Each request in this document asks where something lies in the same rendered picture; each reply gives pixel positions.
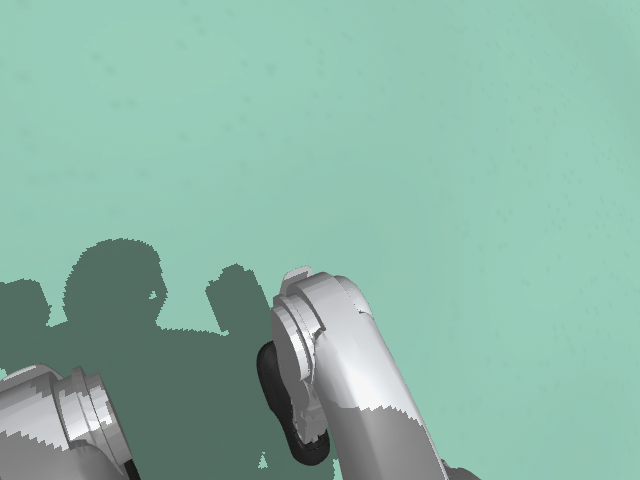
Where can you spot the right robot hand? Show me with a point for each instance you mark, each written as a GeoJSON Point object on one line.
{"type": "Point", "coordinates": [459, 473]}

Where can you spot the right robot foot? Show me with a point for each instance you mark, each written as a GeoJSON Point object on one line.
{"type": "Point", "coordinates": [279, 402]}

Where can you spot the left robot foot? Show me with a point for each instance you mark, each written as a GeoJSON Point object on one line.
{"type": "Point", "coordinates": [131, 470]}

